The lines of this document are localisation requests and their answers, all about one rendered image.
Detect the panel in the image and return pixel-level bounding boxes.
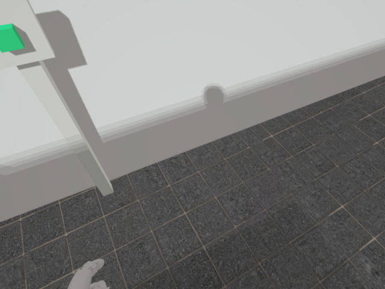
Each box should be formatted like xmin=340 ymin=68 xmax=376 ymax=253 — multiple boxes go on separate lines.
xmin=0 ymin=0 xmax=114 ymax=196

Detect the button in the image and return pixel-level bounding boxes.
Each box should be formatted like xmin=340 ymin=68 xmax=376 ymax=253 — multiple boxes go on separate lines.
xmin=0 ymin=23 xmax=24 ymax=53

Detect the robot left hand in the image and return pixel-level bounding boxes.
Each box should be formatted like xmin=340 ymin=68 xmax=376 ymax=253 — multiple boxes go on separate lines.
xmin=67 ymin=259 xmax=109 ymax=289

